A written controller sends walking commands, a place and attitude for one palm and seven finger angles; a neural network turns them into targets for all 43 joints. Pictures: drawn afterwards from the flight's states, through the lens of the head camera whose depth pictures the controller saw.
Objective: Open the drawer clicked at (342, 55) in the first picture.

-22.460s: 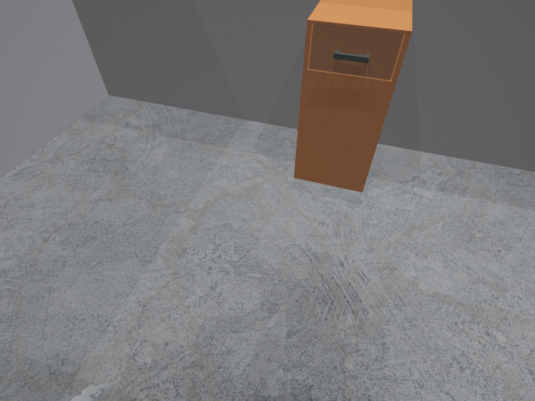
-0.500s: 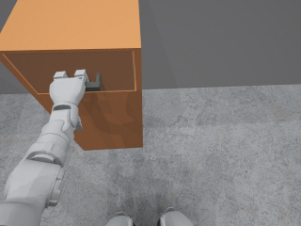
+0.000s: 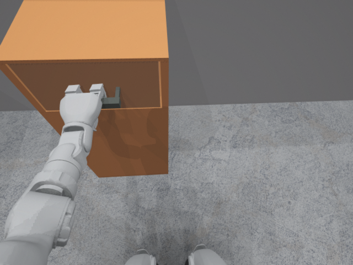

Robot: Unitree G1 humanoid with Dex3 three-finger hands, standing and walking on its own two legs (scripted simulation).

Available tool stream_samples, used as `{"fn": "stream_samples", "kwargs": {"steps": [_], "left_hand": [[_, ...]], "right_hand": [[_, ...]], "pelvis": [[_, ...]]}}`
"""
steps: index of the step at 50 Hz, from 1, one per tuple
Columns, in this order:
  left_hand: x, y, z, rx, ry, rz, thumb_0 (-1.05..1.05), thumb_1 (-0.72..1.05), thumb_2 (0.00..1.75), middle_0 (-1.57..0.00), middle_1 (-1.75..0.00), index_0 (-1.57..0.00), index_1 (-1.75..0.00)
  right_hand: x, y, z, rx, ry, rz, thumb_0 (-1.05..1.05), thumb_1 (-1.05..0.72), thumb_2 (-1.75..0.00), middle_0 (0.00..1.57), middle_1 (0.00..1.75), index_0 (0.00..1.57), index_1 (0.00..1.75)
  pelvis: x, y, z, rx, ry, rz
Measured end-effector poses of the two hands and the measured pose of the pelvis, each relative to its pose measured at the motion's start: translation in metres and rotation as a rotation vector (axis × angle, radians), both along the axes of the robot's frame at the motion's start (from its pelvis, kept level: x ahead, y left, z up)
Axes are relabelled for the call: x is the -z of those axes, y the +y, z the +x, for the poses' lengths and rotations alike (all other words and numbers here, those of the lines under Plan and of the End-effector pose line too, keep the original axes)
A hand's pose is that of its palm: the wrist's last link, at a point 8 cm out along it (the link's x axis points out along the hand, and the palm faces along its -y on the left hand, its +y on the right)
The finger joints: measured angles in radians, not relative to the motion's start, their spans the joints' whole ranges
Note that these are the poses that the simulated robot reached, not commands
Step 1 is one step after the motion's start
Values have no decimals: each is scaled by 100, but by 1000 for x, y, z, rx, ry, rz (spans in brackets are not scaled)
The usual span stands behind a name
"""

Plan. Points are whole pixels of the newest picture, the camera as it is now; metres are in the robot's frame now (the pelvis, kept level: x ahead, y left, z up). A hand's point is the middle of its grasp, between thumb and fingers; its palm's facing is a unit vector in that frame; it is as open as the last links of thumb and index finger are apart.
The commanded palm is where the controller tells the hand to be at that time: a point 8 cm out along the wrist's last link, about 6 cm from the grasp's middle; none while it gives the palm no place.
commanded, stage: close the thumb around the handle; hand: left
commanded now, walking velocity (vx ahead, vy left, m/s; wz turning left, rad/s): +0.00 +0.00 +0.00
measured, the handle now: (94, 97) +0.53 +0.18 +0.01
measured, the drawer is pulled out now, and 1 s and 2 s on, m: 0.00 0.07 0.19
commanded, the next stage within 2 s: pull the drawer open in 0.20 s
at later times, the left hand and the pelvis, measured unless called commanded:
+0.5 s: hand (89, 122) +0.46 +0.19 -0.01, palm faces -0.04 -0.05 -1.00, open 5.5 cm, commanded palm +0.42 +0.20 +0.04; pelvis +0.01 +0.00 +0.00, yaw -1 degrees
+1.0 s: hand (86, 145) +0.40 +0.19 -0.01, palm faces -0.02 -0.05 -1.00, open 5.4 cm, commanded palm +0.37 +0.21 +0.04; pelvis +0.02 -0.01 +0.02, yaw +0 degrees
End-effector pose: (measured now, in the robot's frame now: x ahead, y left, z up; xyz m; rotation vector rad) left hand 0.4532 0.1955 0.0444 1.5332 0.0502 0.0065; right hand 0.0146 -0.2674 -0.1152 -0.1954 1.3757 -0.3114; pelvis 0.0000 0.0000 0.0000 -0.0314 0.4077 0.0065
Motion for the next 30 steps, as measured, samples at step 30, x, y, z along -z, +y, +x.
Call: {"fn": "stream_samples", "kwargs": {"steps": [30], "left_hand": [[0,1,-19,4,15,-15,0,75,80,-31,-135,-40,-135]], "right_hand": [[-5,5,23,9,-35,32,1,-91,-90,20,30,20,30]], "pelvis": [[-10,1,16,18,-32,3]]}}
